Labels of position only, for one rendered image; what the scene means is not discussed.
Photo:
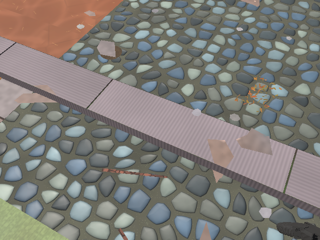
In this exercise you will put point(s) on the robot right hand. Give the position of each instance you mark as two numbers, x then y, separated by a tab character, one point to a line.
303	231

